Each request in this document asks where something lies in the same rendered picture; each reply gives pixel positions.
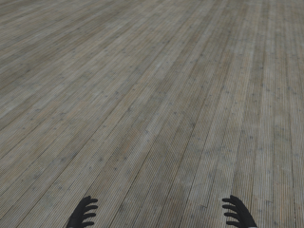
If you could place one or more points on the right robot hand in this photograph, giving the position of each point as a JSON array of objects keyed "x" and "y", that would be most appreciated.
[{"x": 242, "y": 213}]

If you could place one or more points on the left robot hand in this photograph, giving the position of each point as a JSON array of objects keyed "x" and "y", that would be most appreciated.
[{"x": 78, "y": 215}]

